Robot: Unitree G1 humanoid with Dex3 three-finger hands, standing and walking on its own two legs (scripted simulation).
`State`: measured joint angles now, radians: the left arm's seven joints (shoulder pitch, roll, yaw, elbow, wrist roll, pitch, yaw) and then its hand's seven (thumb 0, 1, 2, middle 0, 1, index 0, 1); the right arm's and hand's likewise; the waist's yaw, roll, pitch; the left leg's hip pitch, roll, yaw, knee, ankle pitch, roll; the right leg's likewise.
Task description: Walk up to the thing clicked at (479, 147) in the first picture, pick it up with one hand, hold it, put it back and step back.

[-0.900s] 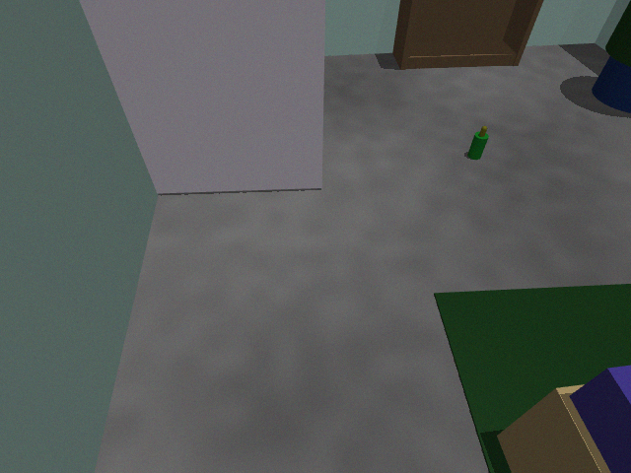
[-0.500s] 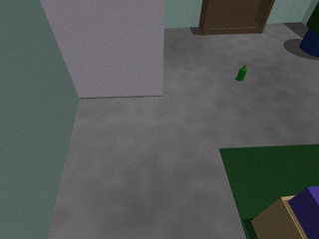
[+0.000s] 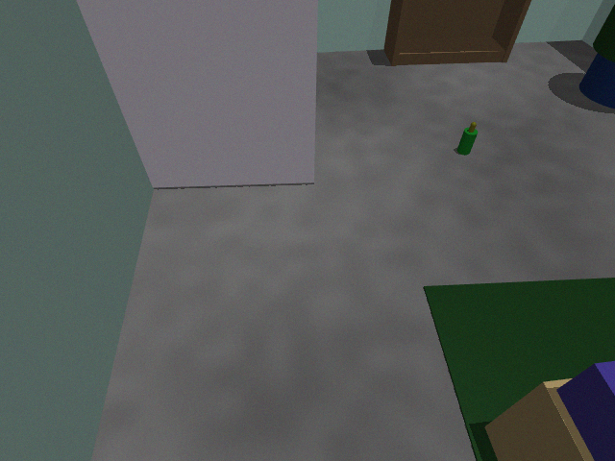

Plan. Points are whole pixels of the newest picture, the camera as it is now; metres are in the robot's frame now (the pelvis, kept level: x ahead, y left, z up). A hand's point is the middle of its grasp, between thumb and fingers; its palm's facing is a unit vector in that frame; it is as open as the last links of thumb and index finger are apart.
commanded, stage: stand
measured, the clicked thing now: (468, 137) +1.76 -0.82 -0.69
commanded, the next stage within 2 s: walk up in 0.22 s
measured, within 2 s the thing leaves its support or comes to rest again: neither
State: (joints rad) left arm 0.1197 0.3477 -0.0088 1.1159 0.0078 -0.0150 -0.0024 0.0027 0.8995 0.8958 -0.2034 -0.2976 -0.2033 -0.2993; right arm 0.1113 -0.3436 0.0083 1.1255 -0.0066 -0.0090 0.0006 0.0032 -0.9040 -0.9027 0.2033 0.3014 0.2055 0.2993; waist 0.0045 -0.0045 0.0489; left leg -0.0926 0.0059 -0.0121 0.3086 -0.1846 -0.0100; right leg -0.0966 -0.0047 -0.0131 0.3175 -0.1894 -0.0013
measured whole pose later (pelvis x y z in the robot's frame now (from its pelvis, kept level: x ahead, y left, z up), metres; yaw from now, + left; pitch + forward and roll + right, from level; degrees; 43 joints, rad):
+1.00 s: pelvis +0.01 +0.00 +0.00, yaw +0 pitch -2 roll +0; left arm 0.12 0.35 0.00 1.12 0.01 -0.01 0.00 0.00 0.90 0.90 -0.20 -0.30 -0.20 -0.30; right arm 0.12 -0.35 0.01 1.12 -0.01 -0.01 0.00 0.00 -0.90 -0.90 0.20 0.30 0.21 0.30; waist 0.01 0.00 0.05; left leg -0.08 0.01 -0.02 0.29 -0.19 -0.01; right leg -0.08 0.00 -0.02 0.31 -0.20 -0.01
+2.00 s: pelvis +0.00 +0.00 +0.00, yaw +0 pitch -2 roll +0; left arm 0.13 0.35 0.00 1.12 0.01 -0.01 0.00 0.00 0.90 0.90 -0.20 -0.30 -0.20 -0.30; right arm 0.13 -0.35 0.01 1.12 -0.01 -0.01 0.00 0.00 -0.90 -0.90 0.20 0.30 0.21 0.30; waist 0.00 0.00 0.05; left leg -0.08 0.02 -0.01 0.29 -0.18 -0.02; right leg -0.08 0.00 -0.01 0.30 -0.18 -0.01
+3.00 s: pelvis +0.01 +0.00 +0.00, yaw -1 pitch -2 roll +0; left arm 0.12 0.35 -0.01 1.12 0.01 -0.02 0.00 0.00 0.90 0.90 -0.20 -0.30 -0.20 -0.30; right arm 0.12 -0.35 0.01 1.12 -0.01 -0.01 0.00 0.00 -0.90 -0.90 0.20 0.30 0.21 0.30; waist 0.00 0.00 0.05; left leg -0.08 0.01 -0.01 0.30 -0.19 -0.02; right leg -0.08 0.00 -0.01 0.30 -0.19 -0.01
